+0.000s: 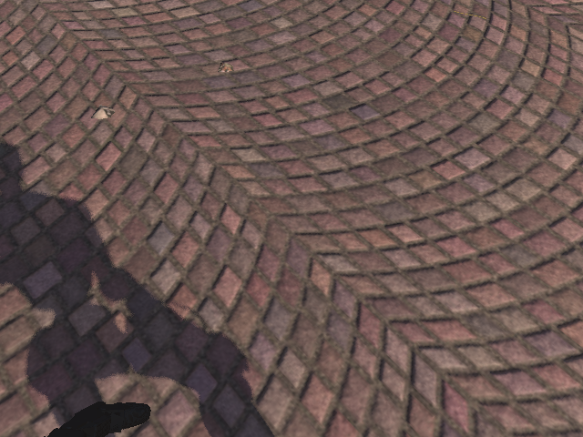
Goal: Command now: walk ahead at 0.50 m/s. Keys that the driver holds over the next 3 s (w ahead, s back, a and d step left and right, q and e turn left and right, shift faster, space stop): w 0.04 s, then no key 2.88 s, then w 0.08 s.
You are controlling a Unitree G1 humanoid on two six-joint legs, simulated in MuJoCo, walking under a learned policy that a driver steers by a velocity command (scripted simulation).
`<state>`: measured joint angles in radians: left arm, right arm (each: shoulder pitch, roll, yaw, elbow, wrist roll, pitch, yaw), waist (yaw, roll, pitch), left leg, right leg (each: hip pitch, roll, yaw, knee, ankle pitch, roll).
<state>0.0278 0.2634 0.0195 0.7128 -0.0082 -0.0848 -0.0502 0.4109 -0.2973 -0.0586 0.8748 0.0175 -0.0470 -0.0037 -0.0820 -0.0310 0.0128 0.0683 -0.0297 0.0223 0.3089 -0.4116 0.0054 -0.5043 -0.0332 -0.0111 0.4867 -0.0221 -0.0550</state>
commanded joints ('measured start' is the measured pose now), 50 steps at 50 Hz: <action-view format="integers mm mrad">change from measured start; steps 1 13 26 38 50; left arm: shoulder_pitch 369 120 246 220 258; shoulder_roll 253 144 95 96 74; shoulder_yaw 91 50 18 25 17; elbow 32 67 190 267 334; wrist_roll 11 22 23 15 18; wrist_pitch -7 0 61 104 91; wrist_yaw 21 37 64 84 92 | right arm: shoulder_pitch -27 -129 -319 -346 -377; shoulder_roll -115 -29 -45 -62 -49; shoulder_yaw -11 7 -3 -9 -10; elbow -75 -90 -91 21 105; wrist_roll -27 -25 -24 -18 -16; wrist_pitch -1 11 38 27 52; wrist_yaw -14 -18 -10 -8 -24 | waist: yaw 219 48 123 104 97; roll -15 -58 139 45 43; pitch -281 -99 -106 -86 -13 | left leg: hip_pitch -261 -474 -191 -187 -216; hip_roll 146 116 182 115 82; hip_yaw -23 -59 -196 -124 -105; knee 546 487 130 176 129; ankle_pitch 596 239 538 631 383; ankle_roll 79 -49 124 98 75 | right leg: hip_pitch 597 276 236 320 272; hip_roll -154 -151 7 -13 -12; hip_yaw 174 49 8 12 -1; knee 39 -228 -67 -78 -109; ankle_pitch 42 592 -269 -116 -234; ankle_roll -115 -170 51 59 59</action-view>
